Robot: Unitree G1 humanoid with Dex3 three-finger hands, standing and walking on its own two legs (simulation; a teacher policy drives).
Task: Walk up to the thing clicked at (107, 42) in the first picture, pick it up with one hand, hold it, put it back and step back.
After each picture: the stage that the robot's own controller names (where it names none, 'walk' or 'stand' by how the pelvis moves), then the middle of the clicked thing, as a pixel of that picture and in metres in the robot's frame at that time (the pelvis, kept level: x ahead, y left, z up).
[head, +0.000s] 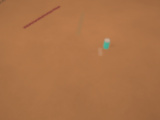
stand; (106, 43) +1.41 -0.33 -0.72
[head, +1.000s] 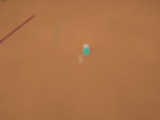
walk; (85, 49) +1.32 +0.03 -0.70
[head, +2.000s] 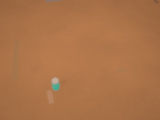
walk; (55, 84) +0.81 +0.24 -0.69
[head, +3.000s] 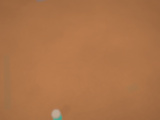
walk; (56, 115) +0.45 +0.19 -0.70
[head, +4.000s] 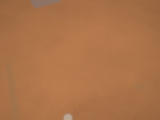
stand; out of the picture +0.43 +0.10 -0.68
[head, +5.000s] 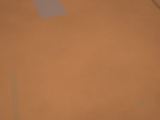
stand; out of the picture +0.39 +0.09 -0.72
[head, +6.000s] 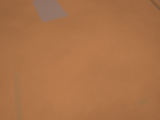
stand; out of the picture +0.41 +0.10 -0.73
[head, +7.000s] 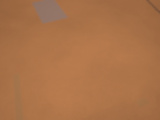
stand; out of the picture +0.43 +0.09 -0.73
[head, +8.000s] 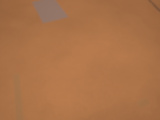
stand; out of the picture +0.41 +0.09 -0.73
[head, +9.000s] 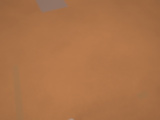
go down; out of the picture +0.42 +0.08 -0.72
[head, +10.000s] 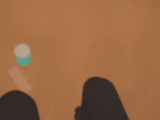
go down; (23, 55) +0.50 +0.14 -0.31
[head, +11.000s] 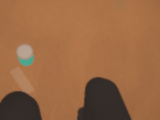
approach; (25, 55) +0.50 +0.15 -0.31
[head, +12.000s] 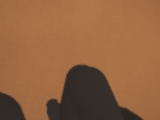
close in; out of the picture +0.49 +0.20 -0.25
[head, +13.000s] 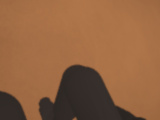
lift; out of the picture +0.47 +0.20 -0.26
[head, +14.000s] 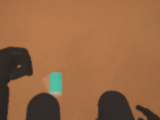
lift; (56, 84) +0.41 +0.12 -0.40
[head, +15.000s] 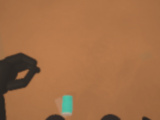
hold; (67, 105) +0.38 +0.08 -0.55
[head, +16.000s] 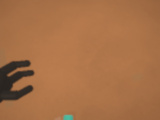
go down; out of the picture +0.35 +0.06 -0.66
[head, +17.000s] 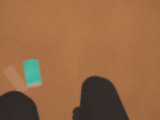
go down; (32, 73) +0.42 +0.09 -0.32
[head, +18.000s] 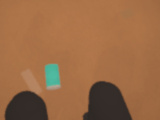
hold; (52, 76) +0.42 +0.05 -0.34
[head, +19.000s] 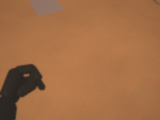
hold; out of the picture +0.34 -0.02 -0.68
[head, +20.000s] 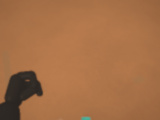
crouch; out of the picture +0.35 -0.05 -0.67
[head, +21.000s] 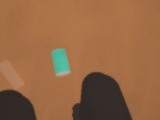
lower; (60, 62) +0.44 -0.04 -0.29
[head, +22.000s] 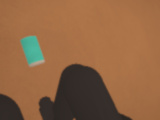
lower; (32, 51) +0.46 -0.04 -0.28
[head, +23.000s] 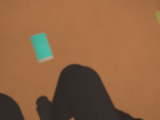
lower; (42, 48) +0.48 -0.10 -0.28
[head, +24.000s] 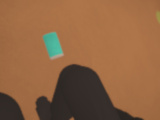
lower; (53, 46) +0.50 -0.16 -0.29
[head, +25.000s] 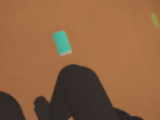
stand; (62, 43) +0.52 -0.23 -0.29
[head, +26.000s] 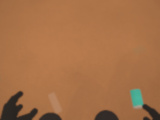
walk; (136, 98) +0.39 -0.41 -0.53
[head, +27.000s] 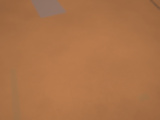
stand; out of the picture +0.30 -0.53 -0.68
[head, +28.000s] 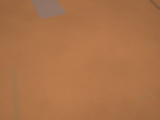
stand; out of the picture +0.31 -0.61 -0.68
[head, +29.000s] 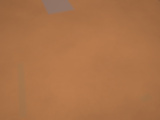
stand; out of the picture +0.30 -0.71 -0.72
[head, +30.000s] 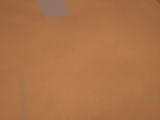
stand; out of the picture +0.30 -0.79 -0.75
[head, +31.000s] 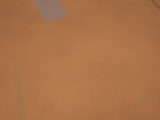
stand; out of the picture +0.29 -0.86 -0.75
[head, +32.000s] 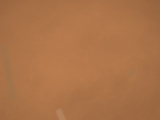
walk; out of the picture +0.41 -0.95 -0.74
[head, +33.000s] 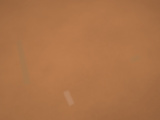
walk; out of the picture +0.63 -0.95 -0.73
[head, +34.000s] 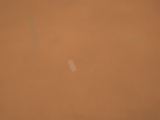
walk; out of the picture +0.82 -1.06 -0.72
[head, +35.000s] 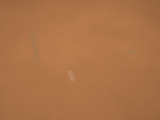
stand; out of the picture +0.88 -1.09 -0.74
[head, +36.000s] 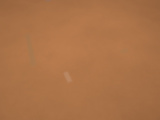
stand; out of the picture +0.94 -1.10 -0.75
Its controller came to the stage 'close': yes
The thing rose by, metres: 0.01
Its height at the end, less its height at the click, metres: -0.02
